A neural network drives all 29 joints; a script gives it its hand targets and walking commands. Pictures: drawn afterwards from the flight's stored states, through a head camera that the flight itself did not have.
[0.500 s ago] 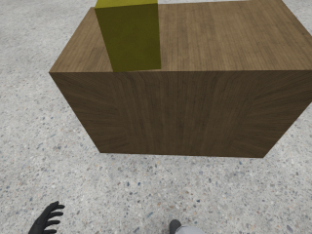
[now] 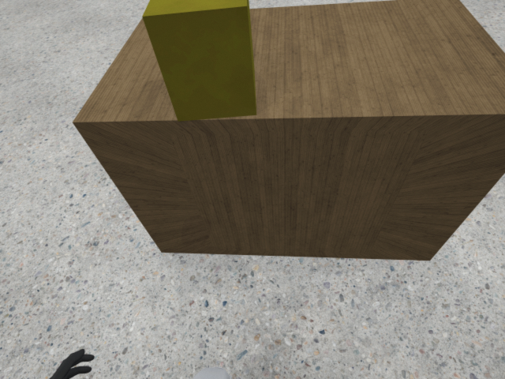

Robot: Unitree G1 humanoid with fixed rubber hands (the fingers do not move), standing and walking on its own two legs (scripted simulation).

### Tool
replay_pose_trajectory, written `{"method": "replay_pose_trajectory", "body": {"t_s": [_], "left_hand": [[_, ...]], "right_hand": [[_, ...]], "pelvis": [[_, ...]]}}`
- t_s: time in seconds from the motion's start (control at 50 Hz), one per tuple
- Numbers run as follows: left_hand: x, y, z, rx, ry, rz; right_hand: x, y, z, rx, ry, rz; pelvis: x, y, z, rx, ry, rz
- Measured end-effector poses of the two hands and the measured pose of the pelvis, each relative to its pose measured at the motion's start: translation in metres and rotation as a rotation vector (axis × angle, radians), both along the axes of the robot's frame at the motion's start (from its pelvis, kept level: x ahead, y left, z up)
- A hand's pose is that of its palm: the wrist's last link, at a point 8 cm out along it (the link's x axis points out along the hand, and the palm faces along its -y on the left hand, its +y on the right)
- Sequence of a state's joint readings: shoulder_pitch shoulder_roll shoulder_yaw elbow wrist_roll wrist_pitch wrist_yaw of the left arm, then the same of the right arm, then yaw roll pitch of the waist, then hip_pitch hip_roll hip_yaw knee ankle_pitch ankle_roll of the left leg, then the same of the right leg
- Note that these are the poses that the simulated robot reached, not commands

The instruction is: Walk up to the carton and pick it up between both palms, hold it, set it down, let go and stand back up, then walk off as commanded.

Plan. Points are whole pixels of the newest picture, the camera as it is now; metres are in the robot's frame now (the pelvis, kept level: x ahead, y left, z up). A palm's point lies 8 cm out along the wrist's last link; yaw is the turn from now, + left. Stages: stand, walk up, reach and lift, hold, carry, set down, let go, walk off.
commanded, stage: walk off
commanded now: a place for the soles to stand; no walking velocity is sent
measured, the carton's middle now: (210, 49) +0.81 +0.11 +0.11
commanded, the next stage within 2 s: stand in 0.82 s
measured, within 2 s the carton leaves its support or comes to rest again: neither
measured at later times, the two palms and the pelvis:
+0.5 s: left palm (44, 367) +0.16 +0.37 -0.08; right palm (412, 355) +0.18 -0.24 -0.11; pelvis +0.07 +0.06 -0.01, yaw -2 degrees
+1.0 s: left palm (43, 357) +0.18 +0.37 -0.07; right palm (422, 357) +0.18 -0.25 -0.10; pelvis +0.07 +0.06 -0.01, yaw -2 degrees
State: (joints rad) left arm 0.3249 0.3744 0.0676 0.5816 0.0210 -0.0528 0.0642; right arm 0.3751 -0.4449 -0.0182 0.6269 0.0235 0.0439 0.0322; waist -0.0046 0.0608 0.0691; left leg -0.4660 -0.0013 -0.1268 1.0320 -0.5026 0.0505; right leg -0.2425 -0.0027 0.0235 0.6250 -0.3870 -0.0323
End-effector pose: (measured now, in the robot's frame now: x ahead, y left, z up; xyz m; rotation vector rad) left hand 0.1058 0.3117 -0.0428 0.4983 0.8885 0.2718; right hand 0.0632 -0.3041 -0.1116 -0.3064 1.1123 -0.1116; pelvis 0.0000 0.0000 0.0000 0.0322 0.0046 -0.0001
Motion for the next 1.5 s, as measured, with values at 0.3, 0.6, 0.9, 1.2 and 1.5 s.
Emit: {"method": "replay_pose_trajectory", "body": {"t_s": [0.3, 0.6, 0.9, 1.2, 1.5], "left_hand": [[0.041, 0.060, -0.041, -0.090, 0.088, 0.046], [0.068, 0.059, -0.020, -0.060, 0.070, 0.019], [0.070, 0.059, -0.020, -0.077, 0.046, 0.009], [0.073, 0.054, -0.021, -0.120, 0.005, -0.011], [0.069, 0.056, -0.023, -0.134, -0.005, -0.018]], "right_hand": [[0.104, 0.063, 0.008, -0.046, -0.088, 0.013], [0.120, 0.057, 0.003, -0.018, -0.110, -0.022], [0.114, 0.047, 0.010, -0.055, -0.118, -0.017], [0.114, 0.058, 0.018, -0.037, -0.178, -0.031], [0.106, 0.060, 0.021, -0.046, -0.178, -0.034]], "pelvis": [[0.064, 0.062, -0.013, -0.027, -0.034, -0.018], [0.078, 0.059, -0.008, -0.024, -0.018, -0.030], [0.072, 0.061, -0.007, -0.026, -0.024, -0.031], [0.069, 0.061, -0.006, -0.025, -0.024, -0.032], [0.063, 0.064, -0.005, -0.030, -0.029, -0.032]]}}
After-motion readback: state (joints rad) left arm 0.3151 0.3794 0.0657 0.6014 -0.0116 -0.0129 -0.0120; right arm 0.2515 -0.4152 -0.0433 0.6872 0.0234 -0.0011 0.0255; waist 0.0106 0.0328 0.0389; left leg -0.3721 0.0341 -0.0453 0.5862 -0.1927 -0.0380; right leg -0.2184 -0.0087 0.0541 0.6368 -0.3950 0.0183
